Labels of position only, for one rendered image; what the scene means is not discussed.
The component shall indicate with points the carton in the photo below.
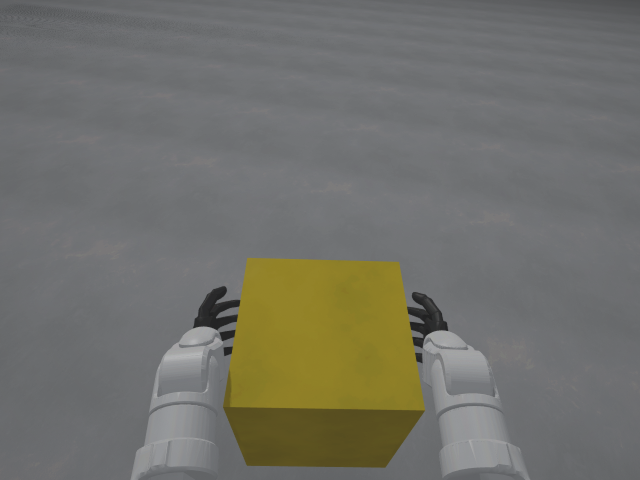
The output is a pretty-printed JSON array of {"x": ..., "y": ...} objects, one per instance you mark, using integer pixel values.
[{"x": 323, "y": 371}]

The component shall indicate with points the right robot hand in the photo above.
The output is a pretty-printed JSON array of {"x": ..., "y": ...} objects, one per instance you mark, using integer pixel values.
[{"x": 432, "y": 317}]

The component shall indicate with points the left robot forearm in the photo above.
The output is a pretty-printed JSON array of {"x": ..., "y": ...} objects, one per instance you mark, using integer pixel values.
[{"x": 180, "y": 436}]

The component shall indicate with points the left robot hand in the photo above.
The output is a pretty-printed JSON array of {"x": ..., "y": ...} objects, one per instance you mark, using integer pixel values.
[{"x": 209, "y": 310}]

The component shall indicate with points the right robot forearm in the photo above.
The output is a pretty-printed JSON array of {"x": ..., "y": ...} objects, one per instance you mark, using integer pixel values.
[{"x": 476, "y": 443}]

